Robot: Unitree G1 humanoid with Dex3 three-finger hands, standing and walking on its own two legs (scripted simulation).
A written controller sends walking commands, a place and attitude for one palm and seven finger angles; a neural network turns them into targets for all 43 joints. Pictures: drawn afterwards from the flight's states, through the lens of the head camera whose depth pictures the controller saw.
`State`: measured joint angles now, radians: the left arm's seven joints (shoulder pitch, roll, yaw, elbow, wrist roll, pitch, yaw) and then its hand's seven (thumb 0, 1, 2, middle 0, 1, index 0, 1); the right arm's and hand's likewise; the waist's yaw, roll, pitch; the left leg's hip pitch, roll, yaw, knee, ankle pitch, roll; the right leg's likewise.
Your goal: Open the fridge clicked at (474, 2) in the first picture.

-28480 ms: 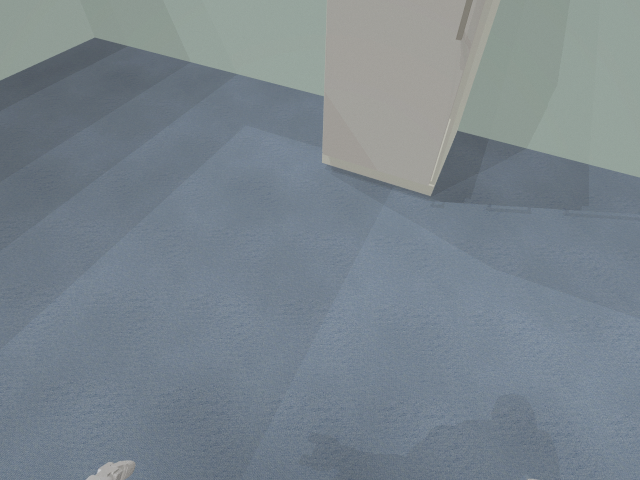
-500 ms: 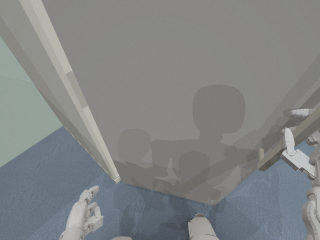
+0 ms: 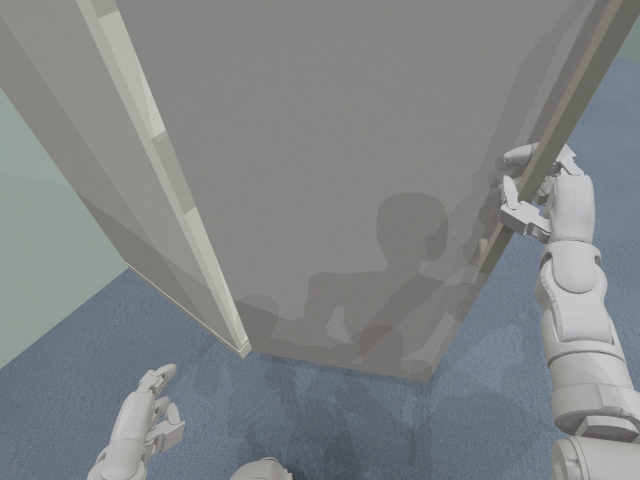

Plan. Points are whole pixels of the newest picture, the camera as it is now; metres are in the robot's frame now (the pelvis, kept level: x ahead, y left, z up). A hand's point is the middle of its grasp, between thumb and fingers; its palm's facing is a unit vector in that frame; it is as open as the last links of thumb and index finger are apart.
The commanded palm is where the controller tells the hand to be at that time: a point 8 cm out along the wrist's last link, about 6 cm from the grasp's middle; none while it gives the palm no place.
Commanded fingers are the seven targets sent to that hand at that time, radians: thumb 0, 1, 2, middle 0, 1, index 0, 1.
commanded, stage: stop walking and hold the door back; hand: right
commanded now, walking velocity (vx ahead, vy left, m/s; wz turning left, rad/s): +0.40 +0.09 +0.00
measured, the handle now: (536, 155) +0.45 -0.22 +0.18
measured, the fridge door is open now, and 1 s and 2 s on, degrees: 64 56 56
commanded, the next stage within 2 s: loosen the grip on the handle in 0.54 s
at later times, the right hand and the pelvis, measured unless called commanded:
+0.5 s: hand (505, 177) +0.46 -0.20 +0.14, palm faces +0.27 +0.94 -0.20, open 5.4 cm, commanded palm +0.42 -0.27 +0.12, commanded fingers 0.00 -0.90 -0.90 0.45 1.40 0.45 1.40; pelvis -0.01 +0.02 +0.00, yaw +3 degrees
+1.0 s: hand (511, 187) +0.47 -0.22 +0.11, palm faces +0.22 +0.97 -0.14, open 11.7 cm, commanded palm +0.43 -0.25 +0.13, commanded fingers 0.00 0.55 -0.20 0.33 1.25 0.33 1.25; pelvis +0.00 -0.03 -0.02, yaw +4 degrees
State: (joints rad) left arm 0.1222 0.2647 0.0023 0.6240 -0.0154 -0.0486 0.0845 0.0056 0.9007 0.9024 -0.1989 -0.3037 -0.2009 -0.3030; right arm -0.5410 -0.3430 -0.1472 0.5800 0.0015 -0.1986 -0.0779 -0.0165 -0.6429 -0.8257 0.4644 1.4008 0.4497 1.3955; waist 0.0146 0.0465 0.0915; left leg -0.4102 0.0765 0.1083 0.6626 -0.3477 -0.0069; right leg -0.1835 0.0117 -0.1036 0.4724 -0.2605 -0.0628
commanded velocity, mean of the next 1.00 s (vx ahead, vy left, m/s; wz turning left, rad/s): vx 0.05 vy -0.01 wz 0.00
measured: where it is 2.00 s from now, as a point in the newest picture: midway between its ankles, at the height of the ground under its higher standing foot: outside the picture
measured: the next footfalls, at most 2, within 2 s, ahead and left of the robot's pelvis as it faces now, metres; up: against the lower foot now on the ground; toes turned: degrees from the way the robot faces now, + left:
left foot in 0.34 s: +0.04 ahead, +0.16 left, +0.00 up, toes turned +5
right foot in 0.62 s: +0.11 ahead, -0.11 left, +0.00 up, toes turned -1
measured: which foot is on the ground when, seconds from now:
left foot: up 0.00-0.32, down 0.34-1.00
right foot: down 0.00-0.34, up 0.36-0.60, down 0.62-1.00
